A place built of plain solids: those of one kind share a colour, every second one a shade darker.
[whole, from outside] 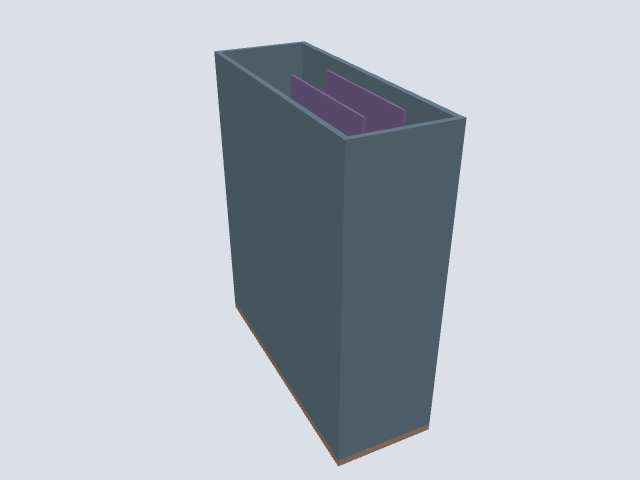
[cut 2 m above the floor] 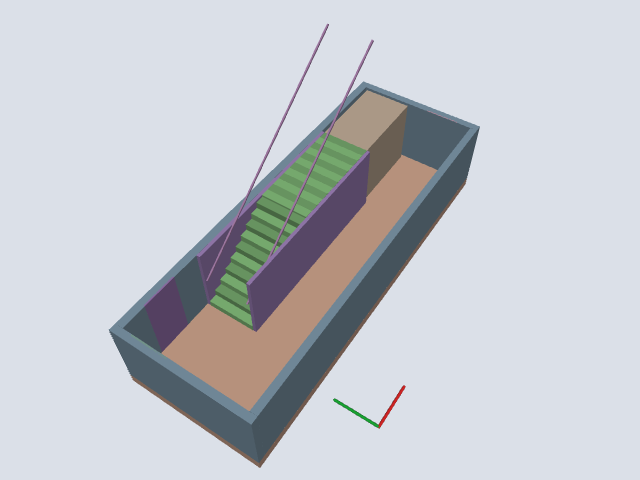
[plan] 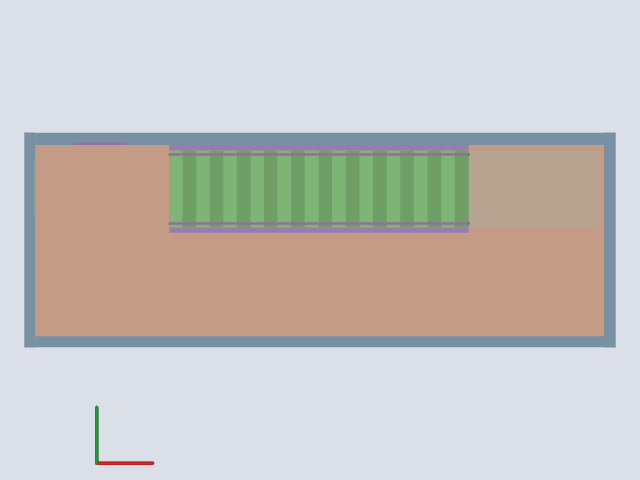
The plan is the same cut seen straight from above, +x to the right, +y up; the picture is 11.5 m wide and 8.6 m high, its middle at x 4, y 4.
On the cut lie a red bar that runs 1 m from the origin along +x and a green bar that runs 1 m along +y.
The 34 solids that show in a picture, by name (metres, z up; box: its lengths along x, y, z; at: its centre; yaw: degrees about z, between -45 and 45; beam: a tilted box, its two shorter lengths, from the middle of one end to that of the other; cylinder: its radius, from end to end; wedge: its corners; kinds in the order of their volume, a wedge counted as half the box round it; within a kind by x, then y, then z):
{
 "wall_1": {"box": [0.2, 3.85, 11.85], "at": [-1.2, 4.0, 5.92]},
 "wall_2": {"box": [10.19, 0.2, 11.85], "at": [3.99, 2.17, 5.92]},
 "wall_3": {"box": [10.19, 0.22, 11.85], "at": [3.99, 5.81, 5.92]},
 "wall_4": {"box": [0.21, 3.85, 11.85], "at": [9.19, 4.0, 5.92]},
 "tread_slab_1": {"box": [0.25, 1.38, 0.19], "at": [1.42, 4.91, 0.1]},
 "tread_slab_2": {"box": [0.25, 1.38, 0.39], "at": [1.66, 4.91, 0.19]},
 "tread_slab_3": {"box": [0.25, 1.38, 0.58], "at": [1.91, 4.91, 0.29]},
 "tread_slab_4": {"box": [0.25, 1.38, 0.78], "at": [2.15, 4.91, 0.39]},
 "tread_slab_5": {"box": [0.25, 1.38, 0.97], "at": [2.39, 4.91, 0.49]},
 "tread_slab_6": {"box": [0.25, 1.38, 1.16], "at": [2.63, 4.91, 0.58]},
 "tread_slab_7": {"box": [0.25, 1.38, 1.36], "at": [2.88, 4.91, 0.68]},
 "tread_slab_8": {"box": [0.25, 1.38, 1.55], "at": [3.12, 4.91, 0.78]},
 "tread_slab_9": {"box": [0.25, 1.38, 1.75], "at": [3.36, 4.91, 0.88]},
 "tread_slab_10": {"box": [0.25, 1.38, 1.94], "at": [3.61, 4.91, 0.97]},
 "tread_slab_11": {"box": [0.25, 1.38, 2.14], "at": [3.85, 4.91, 1.07]},
 "tread_slab_12": {"box": [0.25, 1.38, 2.33], "at": [4.1, 4.91, 1.17]},
 "tread_slab_13": {"box": [0.25, 1.38, 2.52], "at": [4.34, 4.91, 1.26]},
 "tread_slab_14": {"box": [0.25, 1.38, 2.72], "at": [4.58, 4.91, 1.36]},
 "tread_slab_15": {"box": [0.25, 1.38, 2.91], "at": [4.83, 4.91, 1.46]},
 "tread_slab_16": {"box": [0.25, 1.38, 3.11], "at": [5.07, 4.91, 1.55]},
 "tread_slab_17": {"box": [0.25, 1.38, 3.3], "at": [5.32, 4.91, 1.65]},
 "tread_slab_18": {"box": [0.25, 1.38, 3.5], "at": [5.56, 4.91, 1.75]},
 "tread_slab_19": {"box": [0.25, 1.38, 3.69], "at": [5.8, 4.91, 1.85]},
 "tread_slab_20": {"box": [0.25, 1.38, 3.88], "at": [6.05, 4.91, 1.94]},
 "tread_slab_21": {"box": [0.25, 1.38, 4.08], "at": [6.3, 4.91, 2.04]},
 "tread_slab_22": {"box": [0.25, 1.38, 4.27], "at": [6.54, 4.91, 2.14]},
 "landing_slab_1": {"box": [2.33, 1.38, 4.46], "at": [7.82, 4.91, 2.23]},
 "floor_slab_1": {"box": [10.6, 3.85, 0.3], "at": [4.0, 4.0, -0.15]},
 "wall_wall_1": {"box": [5.37, 0.1, 11.33], "at": [3.98, 4.18, 5.66]},
 "wall_wall_2": {"box": [5.37, 0.1, 11.33], "at": [3.98, 5.65, 5.66]},
 "door_front_leaf_1": {"box": [0.045, 1.02, 2.08], "at": [-1.12, 4.92, 1.04]},
 "door_leaf_1": {"box": [0.97, 0.045, 2.06], "at": [0.05, 5.72, 1.03]},
 "handrail_rail_1": {"beam": [0.045, 0.045], "from": [1.3, 4.3, 1.1], "to": [6.67, 4.3, 5.37]},
 "handrail_rail_2": {"beam": [0.045, 0.045], "from": [1.3, 5.53, 1.1], "to": [6.67, 5.53, 5.37]}
}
